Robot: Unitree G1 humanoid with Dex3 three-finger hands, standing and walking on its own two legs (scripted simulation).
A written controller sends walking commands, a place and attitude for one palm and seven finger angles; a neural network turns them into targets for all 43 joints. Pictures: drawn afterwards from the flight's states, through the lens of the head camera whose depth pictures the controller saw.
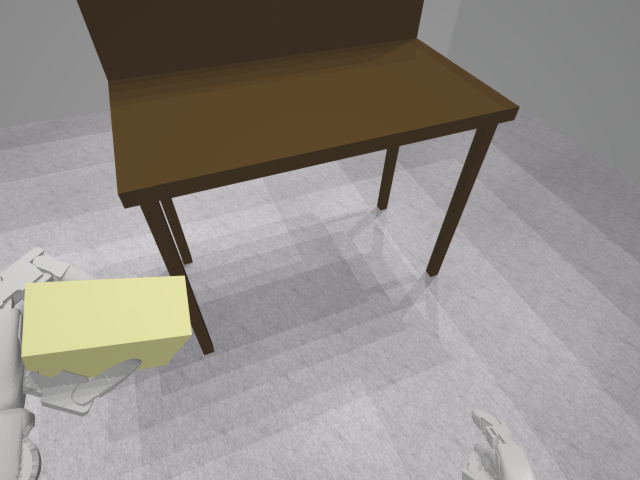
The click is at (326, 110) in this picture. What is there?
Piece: table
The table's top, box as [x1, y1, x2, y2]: [108, 38, 519, 208]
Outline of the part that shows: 519,107 416,38 108,81 118,195 125,208 511,120 514,118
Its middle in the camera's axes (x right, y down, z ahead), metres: -0.03 -0.38 +1.06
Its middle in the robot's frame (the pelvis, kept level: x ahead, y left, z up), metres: +1.05 +0.10 -0.04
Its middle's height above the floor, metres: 0.73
